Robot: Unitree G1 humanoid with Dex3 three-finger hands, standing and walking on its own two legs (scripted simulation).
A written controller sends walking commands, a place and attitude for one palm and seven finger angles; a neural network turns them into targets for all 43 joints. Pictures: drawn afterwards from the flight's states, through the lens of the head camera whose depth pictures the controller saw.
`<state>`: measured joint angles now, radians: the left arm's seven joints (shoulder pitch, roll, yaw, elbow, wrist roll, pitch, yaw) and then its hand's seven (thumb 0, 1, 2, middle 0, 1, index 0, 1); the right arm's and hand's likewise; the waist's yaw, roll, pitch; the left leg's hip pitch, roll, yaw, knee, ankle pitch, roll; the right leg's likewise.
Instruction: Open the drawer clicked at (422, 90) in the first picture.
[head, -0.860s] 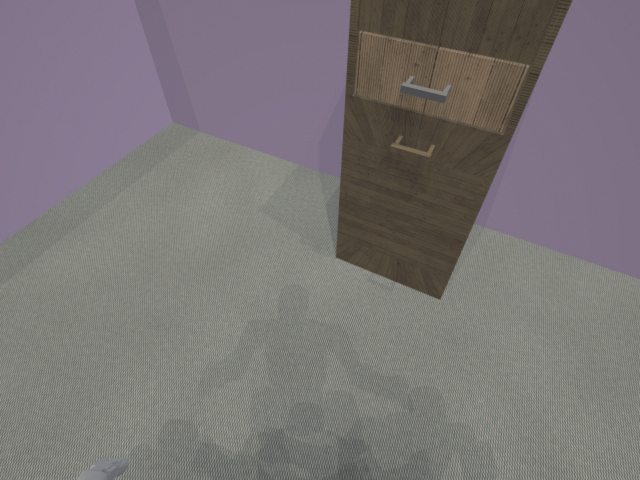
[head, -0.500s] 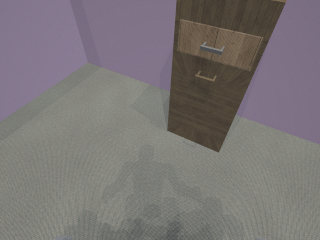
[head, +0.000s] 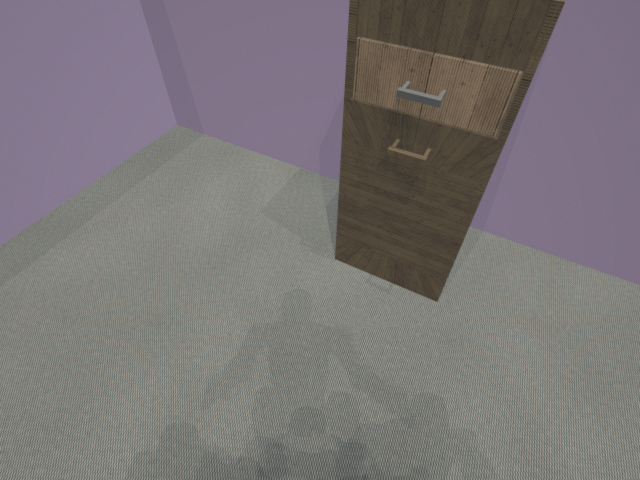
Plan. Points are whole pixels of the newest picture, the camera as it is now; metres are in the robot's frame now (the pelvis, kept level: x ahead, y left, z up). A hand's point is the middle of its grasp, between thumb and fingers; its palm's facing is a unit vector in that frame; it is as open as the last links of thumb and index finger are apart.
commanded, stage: look at it before walking up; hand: left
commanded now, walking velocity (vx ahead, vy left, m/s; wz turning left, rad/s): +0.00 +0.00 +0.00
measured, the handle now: (421, 93) +0.95 -0.19 +0.02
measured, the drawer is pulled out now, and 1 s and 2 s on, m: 0.00 0.00 0.00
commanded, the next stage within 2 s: turn to face it in 0.58 s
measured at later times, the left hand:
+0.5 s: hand out of the picture +0.07 +0.25 -0.15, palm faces -0.02 -0.94 -0.33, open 7.3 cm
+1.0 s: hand out of the picture +0.06 +0.21 -0.18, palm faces -0.11 -0.95 -0.28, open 7.3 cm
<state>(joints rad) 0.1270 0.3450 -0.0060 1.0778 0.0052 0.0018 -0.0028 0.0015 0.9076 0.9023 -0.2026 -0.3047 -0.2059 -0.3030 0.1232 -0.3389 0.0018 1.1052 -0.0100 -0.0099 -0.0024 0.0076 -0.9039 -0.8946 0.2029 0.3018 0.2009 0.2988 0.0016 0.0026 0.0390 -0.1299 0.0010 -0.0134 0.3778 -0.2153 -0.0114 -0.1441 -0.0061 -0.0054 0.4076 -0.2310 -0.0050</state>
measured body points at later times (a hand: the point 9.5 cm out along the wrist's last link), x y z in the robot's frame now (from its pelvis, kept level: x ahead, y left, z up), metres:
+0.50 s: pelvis +0.00 +0.00 +0.00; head +0.00 +0.00 +0.45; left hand +0.07 +0.30 -0.13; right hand +0.08 -0.30 -0.13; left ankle -0.01 +0.13 -0.74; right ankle -0.01 -0.11 -0.74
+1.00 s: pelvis -0.02 -0.01 -0.01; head +0.01 -0.01 +0.43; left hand +0.07 +0.26 -0.15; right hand +0.04 -0.27 -0.16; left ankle -0.01 +0.13 -0.74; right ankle +0.00 -0.11 -0.74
